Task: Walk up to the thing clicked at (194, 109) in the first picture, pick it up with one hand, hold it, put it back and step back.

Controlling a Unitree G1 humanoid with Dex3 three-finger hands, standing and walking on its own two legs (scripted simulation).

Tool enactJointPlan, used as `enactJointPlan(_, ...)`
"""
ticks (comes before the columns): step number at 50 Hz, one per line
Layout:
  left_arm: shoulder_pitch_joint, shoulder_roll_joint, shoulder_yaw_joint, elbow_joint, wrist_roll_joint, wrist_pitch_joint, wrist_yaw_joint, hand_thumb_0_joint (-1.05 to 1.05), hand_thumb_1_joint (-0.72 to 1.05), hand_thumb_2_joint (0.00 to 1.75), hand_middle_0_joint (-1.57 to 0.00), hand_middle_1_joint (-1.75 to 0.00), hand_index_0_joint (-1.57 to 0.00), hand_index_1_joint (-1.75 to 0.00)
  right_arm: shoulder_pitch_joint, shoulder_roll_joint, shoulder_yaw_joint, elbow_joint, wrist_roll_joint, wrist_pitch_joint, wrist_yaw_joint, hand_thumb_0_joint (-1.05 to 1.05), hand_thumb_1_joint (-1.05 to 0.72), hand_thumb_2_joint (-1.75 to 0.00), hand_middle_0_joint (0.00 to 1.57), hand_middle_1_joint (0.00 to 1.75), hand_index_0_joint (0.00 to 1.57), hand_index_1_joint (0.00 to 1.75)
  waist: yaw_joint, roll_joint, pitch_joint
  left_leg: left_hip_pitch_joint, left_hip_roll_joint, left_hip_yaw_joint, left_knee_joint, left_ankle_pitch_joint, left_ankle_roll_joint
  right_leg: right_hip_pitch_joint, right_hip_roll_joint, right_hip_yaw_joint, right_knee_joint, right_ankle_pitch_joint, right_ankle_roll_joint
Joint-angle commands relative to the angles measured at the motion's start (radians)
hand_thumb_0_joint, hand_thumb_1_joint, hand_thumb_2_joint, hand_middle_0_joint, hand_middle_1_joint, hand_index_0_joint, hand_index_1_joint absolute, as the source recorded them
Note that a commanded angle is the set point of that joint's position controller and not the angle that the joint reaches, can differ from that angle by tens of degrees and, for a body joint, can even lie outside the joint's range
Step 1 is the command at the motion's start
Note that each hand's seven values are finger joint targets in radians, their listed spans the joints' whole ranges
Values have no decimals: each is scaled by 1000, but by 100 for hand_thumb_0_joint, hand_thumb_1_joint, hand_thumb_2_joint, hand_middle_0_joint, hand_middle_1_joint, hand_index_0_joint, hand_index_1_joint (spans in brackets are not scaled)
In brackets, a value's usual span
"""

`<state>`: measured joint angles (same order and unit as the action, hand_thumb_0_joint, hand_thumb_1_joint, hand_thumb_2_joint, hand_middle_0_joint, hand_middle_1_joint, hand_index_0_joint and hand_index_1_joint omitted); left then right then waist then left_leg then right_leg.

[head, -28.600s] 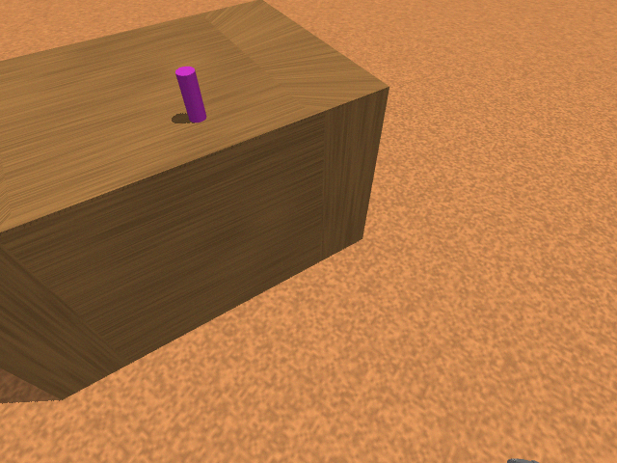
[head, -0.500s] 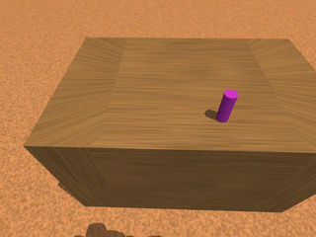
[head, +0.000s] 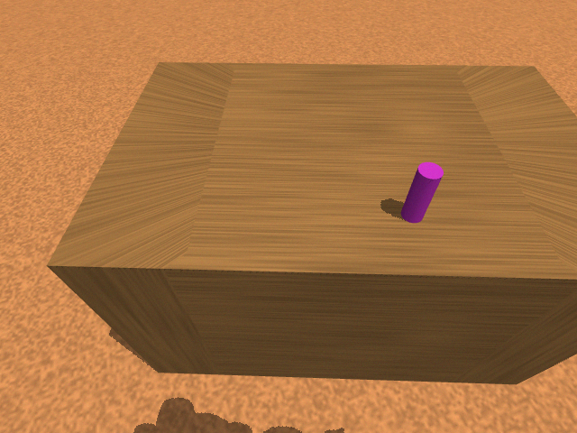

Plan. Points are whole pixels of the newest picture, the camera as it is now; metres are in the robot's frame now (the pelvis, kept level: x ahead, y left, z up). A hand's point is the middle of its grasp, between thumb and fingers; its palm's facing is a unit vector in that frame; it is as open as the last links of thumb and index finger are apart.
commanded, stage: stand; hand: right
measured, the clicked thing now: (420, 194) +0.51 -0.23 -0.02
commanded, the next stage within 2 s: step back in 1.30 s
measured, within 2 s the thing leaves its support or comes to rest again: neither
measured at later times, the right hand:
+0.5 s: hand out of the picture +0.08 -0.25 -0.16, palm faces -0.03 +0.94 -0.35, open 7.4 cm
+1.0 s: hand out of the picture +0.08 -0.25 -0.16, palm faces -0.04 +0.94 -0.34, open 7.4 cm
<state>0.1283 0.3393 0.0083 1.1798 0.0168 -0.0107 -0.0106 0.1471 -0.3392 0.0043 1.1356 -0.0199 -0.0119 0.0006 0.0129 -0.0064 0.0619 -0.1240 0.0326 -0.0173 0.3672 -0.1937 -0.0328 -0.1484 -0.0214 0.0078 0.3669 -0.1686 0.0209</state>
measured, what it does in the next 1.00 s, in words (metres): stands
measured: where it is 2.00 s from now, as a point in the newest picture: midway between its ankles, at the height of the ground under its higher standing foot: outside the picture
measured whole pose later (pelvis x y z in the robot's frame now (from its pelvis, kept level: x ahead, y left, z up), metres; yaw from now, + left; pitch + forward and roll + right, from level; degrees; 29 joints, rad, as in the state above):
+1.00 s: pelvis +0.01 +0.00 +0.00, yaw +0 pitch -2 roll +0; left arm 0.12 0.34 0.00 1.15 0.01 -0.01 -0.01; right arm 0.13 -0.35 0.00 1.14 -0.01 -0.01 0.01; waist 0.00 0.00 0.06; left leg -0.10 0.03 -0.01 0.34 -0.20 -0.03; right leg -0.13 -0.03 0.01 0.34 -0.17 0.03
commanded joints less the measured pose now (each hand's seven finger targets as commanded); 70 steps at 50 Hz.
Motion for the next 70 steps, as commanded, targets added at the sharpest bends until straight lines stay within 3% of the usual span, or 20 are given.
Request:
enactJointPlan(1,-37,208,33,-55,-5,-19,18,0,90,90,-20,-30,-20,-30,-40,-207,-41,-49,3,-22,-17,0,-90,-90,20,30,20,30,-6,17,-63,-12,91,-67,-77,75,47,31,-97,84,-57,85,-38)
enactJointPlan(5,-41,209,32,-54,-5,-17,18,0,90,90,-20,-30,-20,-30,-41,-209,-39,-45,5,-19,-17,0,-90,-90,20,30,20,30,-9,17,-49,-23,91,-66,-88,52,47,34,-95,80,-62,59,-34)
enactJointPlan(9,-42,210,34,-59,-5,-19,20,0,90,90,-20,-30,-20,-30,-45,-217,-42,-49,5,-19,-19,0,-90,-90,20,30,20,30,-11,7,-89,17,98,-58,-63,143,50,51,-106,81,-54,160,-33)
enactJointPlan(15,-44,209,32,-61,-5,-17,22,0,90,90,-20,-30,-20,-30,-52,-220,-42,-47,6,-18,-19,0,-90,-90,20,30,20,30,-11,7,-83,23,100,-58,-65,164,47,55,-105,71,-57,168,-31)
enactJointPlan(21,-52,209,34,-67,-7,-15,21,0,90,90,-20,-30,-20,-30,-55,-222,-42,-44,6,-18,-18,0,-90,-90,20,30,20,30,-8,14,-62,1,95,-57,-79,131,43,54,-105,74,-72,140,-28)
enactJointPlan(25,-56,212,35,-67,-5,-13,20,0,90,90,-20,-30,-20,-30,-62,-214,-42,-49,5,-16,-15,0,-90,-90,20,30,20,30,-10,8,-37,-14,91,-60,-99,44,42,31,-98,71,-82,62,-30)
enactJointPlan(34,-52,215,35,-77,-5,-17,18,0,90,90,-20,-30,-20,-30,-62,-217,-43,-52,6,-19,-12,0,-90,-90,20,30,20,30,-11,13,-71,6,94,-60,-91,86,43,46,-105,75,-76,96,-34)
enactJointPlan(37,-52,221,35,-79,-4,-16,19,0,90,90,-20,-30,-20,-30,-60,-216,-44,-50,7,-15,-11,0,-90,-90,20,30,20,30,-11,4,-54,-4,88,-61,-98,31,43,29,-100,74,-90,36,-32)
enactJointPlan(39,-53,218,34,-79,-4,-17,19,0,90,90,-20,-30,-20,-30,-54,-217,-44,-49,6,-14,-11,0,-90,-90,20,30,20,30,-15,8,-55,-12,89,-59,-94,33,47,35,-103,78,-89,61,-33)
enactJointPlan(43,-45,221,35,-81,-7,-16,19,0,90,90,-20,-30,-20,-30,-52,-224,-45,-51,6,-19,-12,0,-90,-90,20,30,20,30,-15,19,-76,3,93,-59,-91,110,43,56,-106,73,-70,124,-35)
enactJointPlan(54,-42,221,34,-84,-7,-14,18,0,90,90,-20,-30,-20,-30,-51,-218,-43,-49,7,-16,-12,0,-90,-90,20,30,20,30,-11,10,-62,-2,90,-57,-92,84,41,47,-106,74,-76,106,-37)
enactJointPlan(60,-41,215,34,-90,-7,-16,19,0,90,90,-20,-30,-20,-30,-49,-222,-43,-55,7,-21,-12,0,-90,-90,20,30,20,30,-10,16,-85,9,98,-56,-82,161,45,70,-111,70,-63,170,-36)
enactJointPlan(64,-46,223,35,-91,-7,-16,21,0,90,90,-20,-30,-20,-30,-53,-221,-45,-58,10,-17,-12,0,-90,-90,20,30,20,30,-12,-1,-88,30,98,-57,-78,163,43,56,-108,64,-66,161,-35)
enactJointPlan(65,-57,281,74,-136,-23,-4,25,0,90,90,-20,-30,-20,-30,-85,-281,-71,-73,15,4,-9,0,-90,-90,20,30,20,30,-10,6,5,-33,82,-66,14,311,74,-28,-82,73,31,320,-36)
enactJointPlan(66,-48,273,75,-149,-27,1,29,0,90,90,-20,-30,-20,-30,-65,-269,-73,-87,22,11,-10,0,-90,-90,20,30,20,30,-13,11,-18,-41,88,-60,38,367,85,-18,-76,56,67,347,-43)
enactJointPlan(69,-33,253,77,-184,-26,10,32,0,90,90,-20,-30,-20,-30,-58,-265,-83,-115,26,24,-7,0,-90,-90,20,30,20,30,-20,35,-77,-51,99,-73,62,371,114,-8,-56,46,133,310,-60)
enactJointPlan(70,-33,248,76,-195,-23,14,31,0,90,90,-20,-30,-20,-30,-73,-273,-91,-128,26,28,-6,0,-90,-90,20,30,20,30,-19,46,-99,-54,99,-76,73,326,123,-20,-53,47,145,278,-67)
